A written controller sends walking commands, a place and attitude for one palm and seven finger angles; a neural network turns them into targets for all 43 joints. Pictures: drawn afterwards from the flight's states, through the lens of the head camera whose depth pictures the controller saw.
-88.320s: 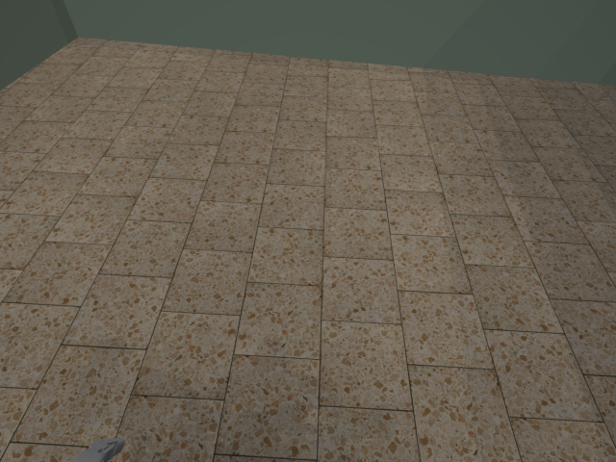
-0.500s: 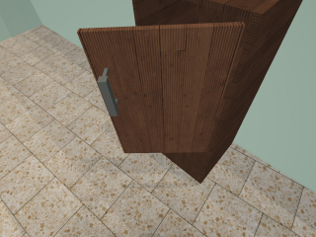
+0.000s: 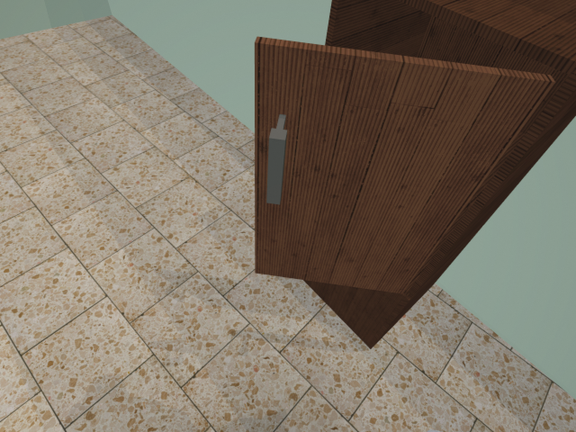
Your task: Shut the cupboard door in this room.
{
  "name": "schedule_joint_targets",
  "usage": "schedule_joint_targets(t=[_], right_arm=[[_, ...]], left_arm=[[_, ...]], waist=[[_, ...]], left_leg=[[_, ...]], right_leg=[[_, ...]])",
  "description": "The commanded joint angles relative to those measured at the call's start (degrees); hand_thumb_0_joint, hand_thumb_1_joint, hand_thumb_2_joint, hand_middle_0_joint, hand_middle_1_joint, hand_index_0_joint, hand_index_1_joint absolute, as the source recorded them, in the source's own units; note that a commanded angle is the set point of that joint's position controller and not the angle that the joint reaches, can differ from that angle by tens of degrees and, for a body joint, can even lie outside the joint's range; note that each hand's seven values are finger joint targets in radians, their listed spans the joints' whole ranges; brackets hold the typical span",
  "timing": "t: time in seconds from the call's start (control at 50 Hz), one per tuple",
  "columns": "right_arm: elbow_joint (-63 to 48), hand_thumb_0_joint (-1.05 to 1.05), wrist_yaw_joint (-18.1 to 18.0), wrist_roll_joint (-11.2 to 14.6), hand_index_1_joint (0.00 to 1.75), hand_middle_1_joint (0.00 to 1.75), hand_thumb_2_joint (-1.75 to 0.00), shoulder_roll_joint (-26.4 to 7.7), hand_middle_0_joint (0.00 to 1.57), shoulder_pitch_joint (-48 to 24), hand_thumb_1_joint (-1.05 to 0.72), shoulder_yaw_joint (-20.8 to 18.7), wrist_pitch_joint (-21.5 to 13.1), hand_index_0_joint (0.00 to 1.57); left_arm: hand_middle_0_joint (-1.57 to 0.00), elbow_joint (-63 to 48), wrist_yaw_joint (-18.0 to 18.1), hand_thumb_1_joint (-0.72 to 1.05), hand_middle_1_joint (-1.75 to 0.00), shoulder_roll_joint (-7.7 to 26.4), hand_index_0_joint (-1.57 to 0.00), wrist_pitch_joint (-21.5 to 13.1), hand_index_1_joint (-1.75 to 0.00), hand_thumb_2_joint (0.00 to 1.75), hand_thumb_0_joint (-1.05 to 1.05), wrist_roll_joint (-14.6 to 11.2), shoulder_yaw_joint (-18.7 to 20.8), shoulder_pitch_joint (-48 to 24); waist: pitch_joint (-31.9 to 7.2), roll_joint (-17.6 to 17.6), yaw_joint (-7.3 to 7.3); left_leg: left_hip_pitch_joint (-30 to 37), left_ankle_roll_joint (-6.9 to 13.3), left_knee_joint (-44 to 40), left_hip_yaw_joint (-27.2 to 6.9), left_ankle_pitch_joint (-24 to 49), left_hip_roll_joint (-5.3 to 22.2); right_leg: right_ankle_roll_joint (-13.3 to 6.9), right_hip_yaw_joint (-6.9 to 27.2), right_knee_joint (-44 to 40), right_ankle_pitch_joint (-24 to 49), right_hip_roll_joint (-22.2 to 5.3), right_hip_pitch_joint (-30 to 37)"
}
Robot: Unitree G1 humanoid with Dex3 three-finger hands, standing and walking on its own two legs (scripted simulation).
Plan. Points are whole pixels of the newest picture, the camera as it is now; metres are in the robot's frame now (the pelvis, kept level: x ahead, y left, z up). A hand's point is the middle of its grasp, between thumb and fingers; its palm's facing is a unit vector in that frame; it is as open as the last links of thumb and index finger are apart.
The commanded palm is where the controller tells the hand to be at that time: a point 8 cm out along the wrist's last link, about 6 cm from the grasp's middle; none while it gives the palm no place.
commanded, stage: come to a stop and stand still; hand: left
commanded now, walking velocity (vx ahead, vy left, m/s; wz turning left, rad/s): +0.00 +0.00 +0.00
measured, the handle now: (277, 160) +0.49 +0.07 +0.09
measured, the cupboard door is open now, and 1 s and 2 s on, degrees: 42 42 42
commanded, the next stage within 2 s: look again from close up in 0.70 s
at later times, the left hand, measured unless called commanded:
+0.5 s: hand out of the picture -0.02 +0.18 -0.16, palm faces -0.03 -0.98 -0.18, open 7.4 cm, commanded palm none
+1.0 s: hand out of the picture -0.04 +0.19 -0.17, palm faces -0.01 -0.98 -0.21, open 7.4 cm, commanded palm none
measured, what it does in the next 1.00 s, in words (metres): steps on the spot: right foot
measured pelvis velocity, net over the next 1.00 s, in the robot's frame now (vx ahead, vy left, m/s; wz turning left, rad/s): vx -0.03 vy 0.03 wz -0.01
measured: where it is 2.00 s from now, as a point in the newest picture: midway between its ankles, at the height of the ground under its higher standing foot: outside the picture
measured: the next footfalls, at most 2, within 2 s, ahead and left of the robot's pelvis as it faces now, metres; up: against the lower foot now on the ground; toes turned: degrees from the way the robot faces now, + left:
right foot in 0.24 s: -0.03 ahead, -0.10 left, +0.00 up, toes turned -1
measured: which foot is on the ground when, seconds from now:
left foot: down 0.00-1.00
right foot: up 0.00-0.22, down 0.24-1.00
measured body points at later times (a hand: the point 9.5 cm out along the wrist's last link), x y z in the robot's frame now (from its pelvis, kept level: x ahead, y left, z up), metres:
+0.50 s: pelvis -0.03 +0.02 +0.01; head -0.04 +0.02 +0.46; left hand -0.02 +0.24 -0.15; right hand -0.06 -0.21 -0.15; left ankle +0.00 +0.11 -0.73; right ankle -0.07 -0.10 -0.73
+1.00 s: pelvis -0.03 +0.03 +0.00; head -0.02 +0.01 +0.45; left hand -0.04 +0.24 -0.15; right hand -0.04 -0.19 -0.16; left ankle +0.00 +0.11 -0.73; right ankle -0.07 -0.10 -0.73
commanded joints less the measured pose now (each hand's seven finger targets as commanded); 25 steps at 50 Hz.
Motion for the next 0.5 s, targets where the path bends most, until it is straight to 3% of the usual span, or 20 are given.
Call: schedule_joint_targets(t=[0.0, 0.04, 0.08, 0.14, 0.18, 0.2, 0.22, 0.24, 0.26, 0.28, 0.3, 0.34, 0.38, 0.42, 0.48], right_arm=[[-2.18, 0.0, -1.96, -0.18, 0.3, 0.3, -0.9, -9.57, 0.2, 1.54, -0.9, -1.26, -0.95, 0.2], [-1.95, 0.0, -1.97, 0.17, 0.3, 0.3, -0.9, -8.25, 0.2, 0.65, -0.9, -0.69, -1.06, 0.2], [-1.2, 0.0, -1.88, 0.21, 0.3, 0.3, -0.9, -8.4, 0.2, 2.38, -0.9, -0.88, -1.16, 0.2], [1.02, 0.0, -1.83, 0.57, 0.3, 0.3, -0.9, -8.04, 0.2, 5.22, -0.9, -1.21, -1.32, 0.2], [1.95, 0.0, -1.7, 1.2, 0.3, 0.3, -0.9, -6.75, 0.2, 6.01, -0.9, -1.12, -1.58, 0.2], [2.15, 0.0, -1.53, 1.62, 0.3, 0.3, -0.9, -5.25, 0.2, 6.52, -0.9, -0.98, -1.72, 0.2], [2.5, 0.0, -1.32, 1.78, 0.3, 0.3, -0.9, -3.99, 0.2, 7.09, -0.9, -0.65, -1.7, 0.2], [3.17, 0.0, -1.03, 1.62, 0.3, 0.3, -0.9, -3.7, 0.2, 8.15, -0.9, -0.42, -1.78, 0.2], [3.92, 0.0, -0.87, 1.38, 0.3, 0.3, -0.9, -3.61, 0.2, 8.76, -0.9, -0.52, -1.69, 0.2], [4.94, 0.0, -1.19, 1.07, 0.3, 0.3, -0.9, -4.07, 0.2, 9.53, -0.9, -0.32, -2.11, 0.2], [5.61, 0.0, -1.33, 1.23, 0.3, 0.3, -0.9, -4.82, 0.2, 10.02, -0.9, -0.36, -2.48, 0.2], [6.64, 0.0, -1.29, 1.31, 0.3, 0.3, -0.9, -4.98, 0.2, 10.77, -0.9, -0.17, -2.55, 0.2], [7.71, 0.0, -1.21, 1.22, 0.3, 0.3, -0.9, -4.29, 0.2, 10.75, -0.9, 0.15, -2.27, 0.2], [8.44, 0.0, -1.24, 1.07, 0.3, 0.3, -0.9, -3.82, 0.2, 11.52, -0.9, 0.38, -1.94, 0.2], [9.22, 0.0, -1.25, 0.95, 0.3, 0.3, -0.9, -2.98, 0.2, 13.06, -0.9, 0.36, -1.55, 0.2]], left_arm=[[-0.2, -2.05, -0.26, 0.9, -0.3, 3.59, -0.2, 0.37, -0.3, 0.9, 0.0, -0.14, 0.77, 1.41], [-0.2, -1.22, -0.45, 0.9, -0.3, 3.32, -0.2, 0.08, -0.3, 0.9, 0.0, -0.47, 0.49, 3.4], [-0.2, -0.94, -0.74, 0.9, -0.3, 2.41, -0.2, -0.38, -0.3, 0.9, 0.0, -0.46, -0.2, 2.72], [-0.2, 0.12, -0.7, 0.9, -0.3, 1.4, -0.2, -0.76, -0.3, 0.9, 0.0, -0.5, -0.79, 3.72], [-0.2, 1.63, -0.46, 0.9, -0.3, 1.35, -0.2, -1.63, -0.3, 0.9, 0.0, -0.41, -1.07, 6.98], [-0.2, 2.21, -0.17, 0.9, -0.3, 2.41, -0.2, -2.27, -0.3, 0.9, 0.0, -0.28, -1.15, 6.91], [-0.2, 2.25, -0.17, 0.9, -0.3, 3.36, -0.2, -2.78, -0.3, 0.9, 0.0, -0.39, -1.32, 5.24], [-0.2, 2.09, -0.29, 0.9, -0.3, 4.03, -0.2, -2.89, -0.3, 0.9, 0.0, -0.53, -1.56, 3.72], [-0.2, 2.2, -0.32, 0.9, -0.3, 3.3, -0.2, -2.68, -0.3, 0.9, 0.0, -0.43, -1.49, 3.69], [-0.2, 3.01, -0.12, 0.9, -0.3, 2.33, -0.2, -3.44, -0.3, 0.9, 0.0, -0.56, -1.6, 4.49], [-0.2, 3.42, 0.07, 0.9, -0.3, 1.67, -0.2, -3.74, -0.3, 0.9, 0.0, -0.75, -2.0, 4.92], [-0.2, 3.75, 0.19, 0.9, -0.3, 1.38, -0.2, -3.59, -0.3, 0.9, 0.0, -0.89, -2.17, 4.76], [-0.2, 4.06, 0.2, 0.9, -0.3, 0.95, -0.2, -3.16, -0.3, 0.9, 0.0, -0.78, -2.22, 4.68], [-0.2, 4.45, 0.16, 0.9, -0.3, 0.67, -0.2, -2.87, -0.3, 0.9, 0.0, -0.82, -2.28, 5.49], [-0.2, 4.9, 0.1, 0.9, -0.3, 0.52, -0.2, -2.59, -0.3, 0.9, 0.0, -0.68, -2.21, 6.31]], waist=[[-1.01, 16.41, -1.1], [-2.17, 16.24, -0.17], [-2.81, 12.61, -0.98], [-3.85, 10.94, -1.4], [-5.44, 5.73, -0.47], [-4.89, 2.85, -1.37], [-3.41, 0.54, -2.82], [-2.58, 1.02, -3.74], [-2.93, 3.73, -3.71], [-6.49, -2.4, -3.56], [-7.28, -3.34, -3.41], [-5.23, -3.47, -3.43], [0.57, -0.7, -3.19], [3.47, 1.12, -3.03], [5.55, 3.11, -3.02]], left_leg=[[-2.25, 6.77, -15.66, -9.77, 27.5, 14.04], [-0.63, 6.98, -15.6, -7.82, 22.16, 12.55], [1.81, 7.75, -16.0, -9.54, 19.03, 12.73], [3.11, 7.46, -16.45, -11.46, 12.63, 12.83], [2.24, 4.73, -13.27, -9.8, 11.0, 9.71], [1.01, 2.4, -11.54, -7.7, 8.86, 6.89], [2.26, 0.4, -11.36, -5.33, 6.57, 4.72], [5.63, -0.33, -12.21, -4.88, 6.69, 3.73], [7.65, -0.31, -12.57, -4.95, 12.35, 4.16], [9.14, 0.19, -11.28, -4.96, 17.89, 5.53], [10.01, 0.35, -11.3, -4.53, 18.58, 5.93], [9.47, 0.25, -13.05, -4.68, 14.84, 5.88], [6.65, 0.14, -14.7, -4.43, 10.74, 5.61], [4.96, 0.0, -16.15, -4.72, 5.74, 5.15], [2.72, -0.15, -17.18, -4.8, 0.59, 4.72]], right_leg=[[-0.62, 5.09, 14.07, -3.1, 2.93, 0.24], [-0.56, 4.32, 11.94, -2.09, 3.14, 1.85], [-0.44, 2.91, 5.57, -2.1, 3.39, 3.33], [-0.71, 2.05, -4.95, 2.12, 3.46, 7.8], [-1.33, 4.18, -18.34, 11.84, 2.88, 14.1], [-2.59, 9.14, -21.5, 14.37, -0.16, 14.85], [-4.22, 11.59, -22.86, 13.18, -3.61, 11.57], [-4.99, 11.19, -22.97, 11.41, -4.48, 7.49], [-4.44, 9.17, -21.2, 14.66, -2.64, 7.64], [-3.85, 8.68, -19.87, 21.51, -1.0, 10.65], [-3.56, 8.14, -20.11, 23.09, -1.42, 11.65], [-3.25, 7.95, -21.35, 17.67, -1.24, 10.64], [-3.26, 8.04, -22.8, 12.51, -0.86, 8.43], [-3.38, 8.39, -23.62, 8.61, -0.56, 7.06], [-3.35, 8.29, -24.38, 4.52, -0.26, 6.08]])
